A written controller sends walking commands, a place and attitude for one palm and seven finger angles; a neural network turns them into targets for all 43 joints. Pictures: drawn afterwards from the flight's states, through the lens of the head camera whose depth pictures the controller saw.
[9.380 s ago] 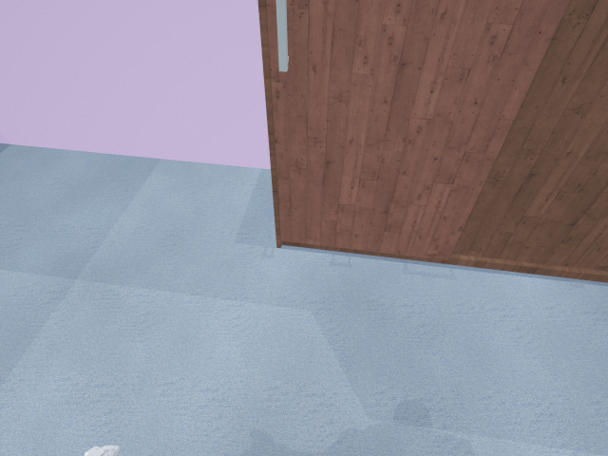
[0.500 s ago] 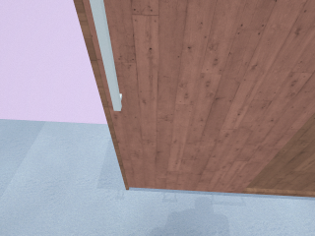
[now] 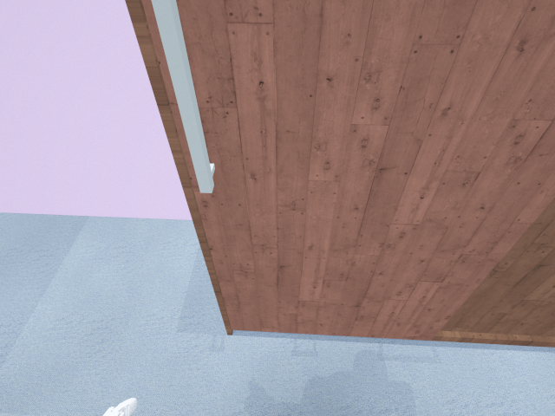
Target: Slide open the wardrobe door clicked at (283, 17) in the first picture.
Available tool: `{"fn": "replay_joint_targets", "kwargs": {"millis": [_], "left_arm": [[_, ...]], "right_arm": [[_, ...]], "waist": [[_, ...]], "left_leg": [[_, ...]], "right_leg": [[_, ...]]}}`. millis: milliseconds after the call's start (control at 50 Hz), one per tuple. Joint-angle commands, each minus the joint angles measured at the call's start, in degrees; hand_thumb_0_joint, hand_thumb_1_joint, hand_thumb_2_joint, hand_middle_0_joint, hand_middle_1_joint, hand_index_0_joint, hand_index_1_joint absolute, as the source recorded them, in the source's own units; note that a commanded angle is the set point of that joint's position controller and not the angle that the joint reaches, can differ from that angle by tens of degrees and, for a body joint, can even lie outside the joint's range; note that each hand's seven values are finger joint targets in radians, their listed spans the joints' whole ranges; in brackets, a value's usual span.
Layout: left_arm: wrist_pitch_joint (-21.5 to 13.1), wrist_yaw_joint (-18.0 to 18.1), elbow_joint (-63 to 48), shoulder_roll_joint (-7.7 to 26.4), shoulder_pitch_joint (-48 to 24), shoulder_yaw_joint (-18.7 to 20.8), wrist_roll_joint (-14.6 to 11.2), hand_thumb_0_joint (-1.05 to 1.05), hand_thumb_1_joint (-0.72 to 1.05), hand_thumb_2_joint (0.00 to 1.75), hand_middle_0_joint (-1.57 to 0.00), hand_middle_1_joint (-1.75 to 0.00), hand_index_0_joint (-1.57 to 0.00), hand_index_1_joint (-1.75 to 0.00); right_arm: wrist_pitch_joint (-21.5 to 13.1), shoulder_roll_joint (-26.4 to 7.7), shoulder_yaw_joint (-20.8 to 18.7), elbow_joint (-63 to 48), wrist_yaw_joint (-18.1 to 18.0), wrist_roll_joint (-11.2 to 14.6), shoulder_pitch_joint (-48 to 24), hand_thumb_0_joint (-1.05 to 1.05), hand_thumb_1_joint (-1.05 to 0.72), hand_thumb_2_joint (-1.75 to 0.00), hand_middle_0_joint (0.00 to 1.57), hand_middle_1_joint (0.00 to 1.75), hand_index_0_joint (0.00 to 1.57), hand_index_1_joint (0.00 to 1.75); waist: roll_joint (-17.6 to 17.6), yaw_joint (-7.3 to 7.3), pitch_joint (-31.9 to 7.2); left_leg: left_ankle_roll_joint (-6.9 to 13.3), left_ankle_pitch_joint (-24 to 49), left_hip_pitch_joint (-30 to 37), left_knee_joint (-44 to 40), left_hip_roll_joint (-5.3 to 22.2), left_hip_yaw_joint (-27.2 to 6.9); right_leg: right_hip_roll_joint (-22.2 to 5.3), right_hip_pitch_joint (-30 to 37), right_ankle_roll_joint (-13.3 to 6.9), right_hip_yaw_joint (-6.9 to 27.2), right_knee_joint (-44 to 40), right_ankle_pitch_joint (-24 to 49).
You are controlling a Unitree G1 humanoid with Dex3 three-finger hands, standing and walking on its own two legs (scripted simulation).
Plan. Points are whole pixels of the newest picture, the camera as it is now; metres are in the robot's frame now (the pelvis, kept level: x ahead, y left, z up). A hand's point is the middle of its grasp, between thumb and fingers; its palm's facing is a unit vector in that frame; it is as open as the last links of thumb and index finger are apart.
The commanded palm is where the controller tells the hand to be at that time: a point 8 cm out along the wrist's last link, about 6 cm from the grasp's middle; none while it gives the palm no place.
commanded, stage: raise the hand with hooked fingers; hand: left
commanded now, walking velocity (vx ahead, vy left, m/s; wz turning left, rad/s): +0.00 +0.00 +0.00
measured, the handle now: (191, 97) +0.50 +0.16 +0.22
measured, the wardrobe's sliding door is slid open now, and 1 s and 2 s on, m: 0.00 0.00 0.00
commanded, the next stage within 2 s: move the hooked fingers beside the handle in 1.98 s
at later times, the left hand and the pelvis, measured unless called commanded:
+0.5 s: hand (133, 371) +0.17 +0.19 +0.04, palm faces +0.07 -0.99 -0.08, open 9.8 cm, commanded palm +0.15 +0.25 +0.05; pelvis -0.01 -0.02 -0.04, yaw +3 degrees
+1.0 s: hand (82, 288) +0.23 +0.25 +0.12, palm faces +0.07 -0.99 -0.08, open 12.7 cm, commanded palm +0.20 +0.30 +0.14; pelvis +0.00 +0.00 +0.00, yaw +1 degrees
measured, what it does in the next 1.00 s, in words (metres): stands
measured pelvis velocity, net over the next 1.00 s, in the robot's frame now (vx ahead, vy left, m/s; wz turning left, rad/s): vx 0.00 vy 0.00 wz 0.02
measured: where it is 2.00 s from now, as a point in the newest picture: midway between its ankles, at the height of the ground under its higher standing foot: outside the picture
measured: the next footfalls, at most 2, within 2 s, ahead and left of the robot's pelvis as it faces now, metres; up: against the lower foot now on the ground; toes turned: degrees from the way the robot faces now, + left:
none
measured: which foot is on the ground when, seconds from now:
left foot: down 0.00-1.00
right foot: down 0.00-1.00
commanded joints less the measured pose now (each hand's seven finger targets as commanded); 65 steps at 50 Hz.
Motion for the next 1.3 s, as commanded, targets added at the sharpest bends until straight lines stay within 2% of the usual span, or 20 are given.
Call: {"fn": "replay_joint_targets", "kwargs": {"millis": [0,20,40,80,100,120,140,180,220,280,300,360,420,500,600,640,800,960,1100,1280], "left_arm": [[-12.9,-1.5,-28.5,-2.4,-8.7,-3.0,-2.6,0.00,0.74,0.83,-0.21,-0.40,-0.21,-0.40],[-16.1,-3.2,-23.8,-2.8,-7.1,-1.5,-2.6,0.00,0.71,0.82,-0.21,-0.42,-0.21,-0.42],[-19.8,-5.9,-18.2,-3.4,-1.3,0.4,-3.5,0.00,0.69,0.81,-0.22,-0.43,-0.22,-0.43],[-28.3,-13.0,-12.8,-2.5,8.2,4.9,-5.7,0.00,0.64,0.79,-0.22,-0.47,-0.22,-0.47],[-31.8,-17.0,-10.2,1.4,11.8,10.0,-6.0,0.00,0.62,0.78,-0.22,-0.48,-0.22,-0.48],[-35.1,-20.9,-13.2,3.3,10.3,11.2,-6.6,0.00,0.60,0.77,-0.22,-0.50,-0.22,-0.50],[-35.6,-22.1,-13.9,7.4,9.1,15.7,-6.6,0.00,0.57,0.76,-0.22,-0.51,-0.22,-0.51],[-33.4,-22.9,-21.5,7.9,6.3,15.8,-7.4,0.00,0.53,0.74,-0.23,-0.54,-0.23,-0.54],[-31.2,-21.7,-30.2,7.9,1.9,15.8,-9.1,0.00,0.48,0.72,-0.23,-0.57,-0.23,-0.57],[-33.1,-19.1,-41.9,8.4,-6.1,15.4,-8.7,0.00,0.41,0.69,-0.24,-0.62,-0.24,-0.62],[-34.3,-19.3,-44.5,8.2,-10.5,13.1,-8.5,0.00,0.39,0.68,-0.24,-0.63,-0.24,-0.63],[-35.9,-22.2,-42.1,7.0,-14.2,9.3,-9.0,0.00,0.32,0.65,-0.24,-0.68,-0.24,-0.68],[-31.9,-26.5,-36.0,10.2,-16.8,10.7,-9.9,0.00,0.25,0.62,-0.25,-0.72,-0.25,-0.72],[-22.8,-28.6,-29.6,15.1,-13.3,18.9,-11.9,0.00,0.15,0.58,-0.25,-0.78,-0.25,-0.78],[-19.0,-26.7,-32.7,15.8,-12.5,24.1,-14.8,0.00,0.04,0.53,-0.26,-0.86,-0.26,-0.86],[-18.9,-26.6,-33.3,14.2,-13.3,22.6,-15.0,0.00,-0.01,0.51,-0.27,-0.88,-0.27,-0.88],[-15.7,-27.3,-35.8,19.0,-20.2,25.2,-14.4,0.00,-0.20,0.43,-0.28,-1.00,-0.28,-1.00],[-10.4,-27.7,-35.1,22.2,-31.9,27.3,-14.3,0.00,-0.38,0.35,-0.29,-1.12,-0.29,-1.12],[-3.7,-29.7,-31.9,25.8,-38.1,29.8,-14.2,0.00,-0.50,0.30,-0.30,-1.20,-0.30,-1.20],[2.0,-31.4,-29.6,30.4,-51.8,31.3,-13.5,0.00,-0.50,0.30,-0.30,-1.20,-0.30,-1.20]], "right_arm": [[-10.8,-10.5,-3.6,-17.5,-1.2,0.4,-10.2,0.00,-0.90,-0.90,0.20,0.30,0.20,0.30],[-10.6,-10.4,-4.3,-18.1,-0.8,-0.4,-10.1,0.00,-0.90,-0.90,0.20,0.30,0.20,0.30],[-10.4,-10.2,-4.9,-19.4,-0.1,-0.9,-11.5,0.00,-0.90,-0.90,0.20,0.30,0.20,0.30],[-9.1,-10.2,-6.1,-21.8,2.1,-1.5,-13.3,0.00,-0.90,-0.90,0.20,0.30,0.20,0.30],[-7.8,-10.6,-7.0,-23.5,3.6,-1.3,-14.1,0.00,-0.90,-0.90,0.20,0.30,0.20,0.30],[-6.9,-10.8,-7.1,-26.0,4.5,-1.5,-15.4,0.00,-0.90,-0.90,0.20,0.30,0.20,0.30],[-5.9,-10.5,-7.5,-28.0,4.3,-0.9,-16.4,0.00,-0.90,-0.90,0.20,0.30,0.20,0.30],[-3.9,-10.0,-6.9,-31.7,3.7,-0.4,-17.6,0.00,-0.90,-0.90,0.20,0.30,0.20,0.30],[-2.4,-9.3,-6.5,-33.7,2.9,-0.3,-16.8,0.00,-0.90,-0.90,0.20,0.30,0.20,0.30],[-2.7,-8.4,-5.8,-33.2,2.0,-0.6,-13.0,0.00,-0.90,-0.90,0.20,0.30,0.20,0.30],[-3.0,-8.8,-5.3,-32.4,1.7,-1.0,-11.5,0.00,-0.90,-0.90,0.20,0.30,0.20,0.30],[-4.9,-9.6,-4.3,-30.3,0.9,-0.5,-11.0,0.00,-0.90,-0.90,0.20,0.30,0.20,0.30],[-6.1,-10.7,-3.6,-28.8,-0.2,0.4,-11.3,0.00,-0.90,-0.90,0.20,0.30,0.20,0.30],[-6.5,-10.4,-3.0,-28.6,-1.1,0.9,-13.5,0.00,-0.90,-0.90,0.20,0.30,0.20,0.30],[-7.9,-9.3,-2.1,-28.9,-0.8,0.6,-15.1,0.00,-0.90,-0.90,0.20,0.30,0.20,0.30],[-8.6,-9.3,-2.1,-28.5,-0.4,0.7,-14.4,0.00,-0.90,-0.90,0.20,0.30,0.20,0.30],[-10.7,-10.9,-2.0,-27.6,-1.0,1.1,-13.3,0.00,-0.90,-0.90,0.20,0.30,0.20,0.30],[-11.0,-11.0,-1.1,-26.8,-2.3,1.6,-14.3,0.00,-0.90,-0.90,0.20,0.30,0.20,0.30],[-9.2,-11.0,0.1,-27.0,-2.2,1.8,-15.4,0.00,-0.90,-0.90,0.20,0.30,0.20,0.30],[-6.7,-10.4,1.4,-27.8,-2.7,2.5,-17.9,0.00,-0.90,-0.90,0.20,0.30,0.20,0.30]], "waist": [[-7.8,-3.19,0.0],[-13.8,-2.72,1.0],[-17.3,-0.47,2.6],[-18.5,2.71,0.0],[-11.9,4.41,-1.2],[-8.9,3.90,-3.2],[-8.7,5.02,-5.6],[-1.3,5.75,-10.2],[1.6,4.47,-12.1],[6.2,1.18,-15.0],[4.3,-1.05,-14.0],[4.1,-3.75,-10.5],[2.4,-3.62,-8.9],[0.3,0.70,-12.3],[-1.8,3.45,-15.0],[-0.9,2.75,-13.0],[0.1,2.92,-10.8],[4.9,3.02,-9.5],[2.9,3.82,-8.1],[4.3,3.23,-9.1]], "left_leg": [[0.2,-5.0,-5.4,-0.2,-0.6,-6.9],[-0.3,-5.5,-8.9,2.3,-0.9,-6.5],[-0.8,-6.3,-13.1,4.4,-0.9,-6.0],[-1.8,-5.2,-19.7,8.9,-1.3,-5.1],[-2.3,-2.9,-20.0,10.8,-1.7,-4.3],[-2.2,-1.3,-20.7,12.9,-2.3,-3.6],[-1.5,-0.7,-22.6,14.3,-2.6,-2.6],[-0.7,0.5,-21.5,14.6,-2.9,-1.5],[-0.3,1.0,-19.1,14.7,-2.3,-1.9],[0.4,4.7,-14.3,15.9,-1.1,-3.8],[0.7,4.9,-13.9,16.4,-0.7,-4.9],[0.8,1.5,-13.6,16.9,-0.2,-6.2],[0.9,-1.7,-14.4,15.5,-0.2,-6.8],[0.8,1.5,-13.3,12.0,-0.3,-6.8],[0.5,8.1,-9.4,7.6,-0.2,-7.0],[0.5,8.3,-8.0,6.5,-0.3,-6.4],[0.8,8.4,-3.3,2.5,-0.2,-6.4],[0.5,8.4,2.9,-2.3,-0.2,-7.2],[0.5,11.0,5.4,-4.6,-0.2,-7.6],[0.5,7.9,8.5,-7.1,-0.5,-8.5]], "right_leg": [[0.8,-11.3,0.7,0.6,-3.8,-7.6],[1.2,-14.8,0.8,0.7,-2.9,-11.0],[1.3,-17.4,0.8,0.6,-1.1,-13.8],[1.2,-17.6,0.3,1.8,3.4,-13.0],[0.9,-15.3,-0.7,3.1,5.4,-8.7],[0.3,-13.6,-1.0,3.5,7.6,-4.3],[0.0,-12.8,-0.9,4.6,8.9,-2.1],[0.0,-11.4,-0.7,5.5,10.2,0.5],[0.3,-11.3,-0.3,6.0,9.8,1.2],[1.3,-13.2,0.0,5.1,10.2,6.8],[1.9,-14.5,0.1,4.8,10.5,7.4],[2.1,-18.3,0.3,5.0,8.5,3.3],[1.6,-16.7,0.5,6.6,5.0,-1.7],[0.6,-8.7,0.7,6.9,2.5,0.3],[1.0,-2.2,0.9,3.6,2.5,9.9],[1.3,-3.6,1.2,3.0,1.8,11.4],[1.6,-1.9,0.7,2.2,-1.3,9.8],[2.0,0.2,0.2,1.1,-4.4,10.1],[2.4,3.0,-0.2,1.0,-7.0,13.1],[2.3,2.8,-0.3,1.1,-9.6,9.3]]}}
